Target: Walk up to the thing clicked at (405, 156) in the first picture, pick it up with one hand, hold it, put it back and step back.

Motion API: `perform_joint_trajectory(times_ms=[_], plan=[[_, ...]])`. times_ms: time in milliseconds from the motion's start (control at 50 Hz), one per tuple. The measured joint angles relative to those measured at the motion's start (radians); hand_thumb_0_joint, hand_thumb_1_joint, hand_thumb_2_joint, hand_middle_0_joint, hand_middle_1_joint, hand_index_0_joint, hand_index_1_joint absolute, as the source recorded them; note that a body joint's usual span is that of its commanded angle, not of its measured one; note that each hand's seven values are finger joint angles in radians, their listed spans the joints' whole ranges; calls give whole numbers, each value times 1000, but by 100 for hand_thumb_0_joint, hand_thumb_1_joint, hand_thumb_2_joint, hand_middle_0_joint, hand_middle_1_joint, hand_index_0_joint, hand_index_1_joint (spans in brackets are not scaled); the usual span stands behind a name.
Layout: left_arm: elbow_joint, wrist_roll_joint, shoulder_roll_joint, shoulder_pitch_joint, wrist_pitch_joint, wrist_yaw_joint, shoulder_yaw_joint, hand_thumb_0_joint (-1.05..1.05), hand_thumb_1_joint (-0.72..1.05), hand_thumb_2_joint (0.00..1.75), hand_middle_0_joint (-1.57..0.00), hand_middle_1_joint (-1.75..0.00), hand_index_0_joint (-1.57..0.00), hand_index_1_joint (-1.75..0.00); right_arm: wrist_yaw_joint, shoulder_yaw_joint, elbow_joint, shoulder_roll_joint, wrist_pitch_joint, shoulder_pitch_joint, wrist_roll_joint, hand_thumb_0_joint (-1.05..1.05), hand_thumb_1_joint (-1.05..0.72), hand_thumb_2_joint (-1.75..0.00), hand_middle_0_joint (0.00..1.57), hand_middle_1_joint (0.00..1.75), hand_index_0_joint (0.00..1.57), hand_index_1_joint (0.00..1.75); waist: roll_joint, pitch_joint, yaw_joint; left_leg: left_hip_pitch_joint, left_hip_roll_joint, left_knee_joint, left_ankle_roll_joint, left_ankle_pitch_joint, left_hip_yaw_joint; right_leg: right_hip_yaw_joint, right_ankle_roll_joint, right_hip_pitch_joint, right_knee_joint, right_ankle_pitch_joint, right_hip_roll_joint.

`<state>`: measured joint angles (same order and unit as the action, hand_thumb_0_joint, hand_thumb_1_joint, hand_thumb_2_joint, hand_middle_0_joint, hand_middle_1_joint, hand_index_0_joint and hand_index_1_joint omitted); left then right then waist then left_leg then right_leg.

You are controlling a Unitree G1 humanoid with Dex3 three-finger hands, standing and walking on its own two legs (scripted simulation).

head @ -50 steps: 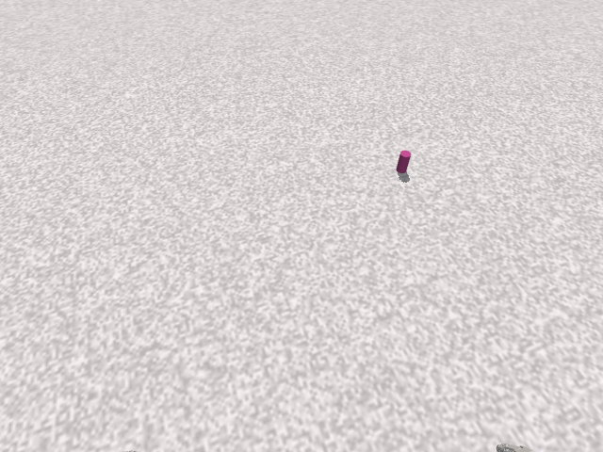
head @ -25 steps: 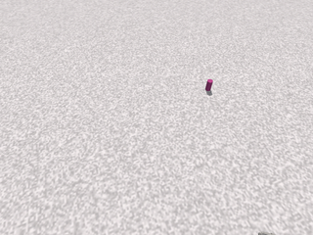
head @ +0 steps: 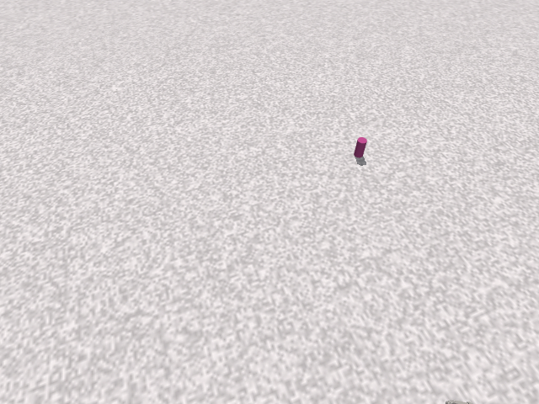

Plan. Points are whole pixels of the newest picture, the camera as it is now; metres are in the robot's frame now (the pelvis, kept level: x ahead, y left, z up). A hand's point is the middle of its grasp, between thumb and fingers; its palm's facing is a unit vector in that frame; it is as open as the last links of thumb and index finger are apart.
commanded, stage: stand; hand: left
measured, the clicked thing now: (360, 147) +1.40 -0.48 -0.73
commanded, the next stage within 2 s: walk up in 0.12 s
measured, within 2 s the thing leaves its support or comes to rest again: neither
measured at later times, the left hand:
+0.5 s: hand (176, 355) +0.21 +0.19 -0.15, palm faces -0.20 -0.88 -0.44, open 7.4 cm
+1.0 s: hand (245, 243) +0.45 +0.08 -0.17, palm faces -0.45 -0.83 -0.33, open 7.4 cm
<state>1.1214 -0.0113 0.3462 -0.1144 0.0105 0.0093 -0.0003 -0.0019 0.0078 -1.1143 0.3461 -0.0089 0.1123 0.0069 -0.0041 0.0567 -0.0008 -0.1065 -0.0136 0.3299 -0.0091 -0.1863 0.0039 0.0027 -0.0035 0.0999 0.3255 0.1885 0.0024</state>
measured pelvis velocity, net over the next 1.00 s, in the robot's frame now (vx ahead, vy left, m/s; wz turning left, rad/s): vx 0.28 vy -0.15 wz -0.41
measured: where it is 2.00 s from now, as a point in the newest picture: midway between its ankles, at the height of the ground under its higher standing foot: (364, 270)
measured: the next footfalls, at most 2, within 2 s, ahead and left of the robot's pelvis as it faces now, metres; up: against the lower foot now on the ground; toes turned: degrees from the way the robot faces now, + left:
right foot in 0.44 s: +0.15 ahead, -0.24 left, +0.00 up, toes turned -17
left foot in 0.84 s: +0.40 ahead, -0.06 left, +0.00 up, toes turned -14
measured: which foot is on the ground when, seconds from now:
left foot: down 0.00-0.44, up 0.46-0.82, down 0.84-1.00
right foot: down 0.00-0.16, up 0.18-0.42, down 0.44-0.86, up 0.88-1.00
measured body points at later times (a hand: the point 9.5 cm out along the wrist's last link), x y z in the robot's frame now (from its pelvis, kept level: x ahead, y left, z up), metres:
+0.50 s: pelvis +0.07 -0.09 -0.04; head +0.07 -0.12 +0.41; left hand +0.22 +0.23 -0.12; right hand +0.05 -0.46 -0.15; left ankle +0.01 +0.10 -0.72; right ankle +0.11 -0.23 -0.75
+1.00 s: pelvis +0.28 -0.15 -0.02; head +0.30 -0.13 +0.43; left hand +0.48 +0.12 -0.14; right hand +0.21 -0.47 -0.11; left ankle +0.36 -0.05 -0.75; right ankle +0.21 -0.25 -0.68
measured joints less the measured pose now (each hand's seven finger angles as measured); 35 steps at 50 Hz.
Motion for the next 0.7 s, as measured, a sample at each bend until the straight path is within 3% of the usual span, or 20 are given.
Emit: perform_joint_trajectory(times_ms=[140, 200, 240, 280, 360, 420, 460, 480, 520, 560, 620, 700], plan=[[-18, -8, 2, -13, -6, 12, 11, 0, 91, 90, -21, -29, -20, -30, -6, -11, 8, 0, -2, 5, 7, 0, -90, -90, 21, 30, 20, 30, 2, -4, -4, -6, -1, 12, 8, -18, 11, 10, 6, 17, 29, 27, -1], [-64, -30, 23, -58, -32, 56, 48, 0, 91, 90, -21, -29, -20, -30, -20, -54, 66, 5, -37, 23, 21, 0, -90, -90, 21, 30, 21, 30, 9, -15, -11, -18, -14, 48, 24, -46, 66, 23, 21, 149, 293, 181, 0], [-80, -35, 45, -74, -44, 78, 63, 0, 91, 90, -21, -29, -20, -30, -20, -71, 101, 15, -56, 42, 23, 0, -90, -90, 21, 30, 21, 30, 16, -16, 0, -9, -25, 48, 19, -58, 92, 21, 19, 245, 458, 194, 17], [-100, -34, 67, -86, -45, 99, 77, 1, 91, 90, -21, -29, -20, -30, -20, -83, 120, 33, -62, 65, 29, 0, -90, -90, 21, 30, 21, 30, 18, -13, 5, 15, -39, 38, 13, -68, 111, 17, 12, 303, 519, 190, 47], [-135, -31, 98, -103, -40, 129, 96, 1, 91, 90, -21, -29, -20, -30, -27, -104, 133, 84, -58, 101, 41, 0, -90, -90, 21, 30, 21, 30, 6, -8, 7, 69, -80, 48, -14, -111, 154, 1, 1, 335, 430, 152, 105], [-151, -32, 115, -110, -28, 133, 105, 1, 91, 90, -21, -29, -20, -30, -32, -115, 138, 119, -49, 117, 42, 0, -90, -90, 21, 30, 21, 30, -4, -6, 11, 87, -120, 131, -29, -192, 180, -30, 10, 306, 339, 97, 118], [-166, -34, 122, -113, -6, 122, 114, 1, 91, 90, -21, -29, -20, -30, -29, -117, 139, 139, -36, 126, 42, 0, -90, -90, 21, 30, 21, 30, -28, -7, 10, 48, -170, 290, 9, -282, 160, -52, 4, 290, 347, 42, 85], [-179, -33, 116, -112, 7, 111, 118, 0, 91, 90, -20, -29, -20, -30, -25, -116, 136, 146, -24, 124, 38, 0, -90, -90, 21, 30, 21, 30, -44, -3, 5, -6, -173, 424, 24, -323, 107, -62, 6, 297, 389, 67, 64], [-203, -20, 95, -121, 22, 95, 113, 0, 91, 90, -20, -29, -20, -30, -27, -107, 131, 147, -8, 112, 27, 0, -90, -90, 21, 30, 20, 30, -54, 6, -11, -120, -122, 659, 28, -329, 33, -61, 21, 283, 406, 104, 39], [-211, -8, 67, -135, 23, 86, 95, 0, 91, 90, -20, -29, -20, -30, -36, -96, 137, 144, -11, 102, 14, 1, -90, -90, 20, 30, 20, 30, -69, 13, -18, -215, -94, 762, 34, -269, 22, -60, 34, 233, 351, 101, 14], [-216, -4, 41, -169, 26, 78, 74, 0, 91, 90, -21, -29, -20, -30, -52, -83, 164, 121, -27, 102, 10, 1, -90, -90, 20, 30, 20, 30, -70, 10, -25, -314, -85, 720, 34, -195, 36, -46, 42, 155, 250, 80, -16], [-228, -4, 37, -211, 30, 77, 64, 0, 91, 90, -21, -30, -20, -31, -75, -72, 200, 84, -37, 124, 19, 0, -90, -90, 21, 30, 20, 30, -42, 0, -30, -375, -88, 542, 17, -144, 36, -20, 51, 81, 174, 87, -41]])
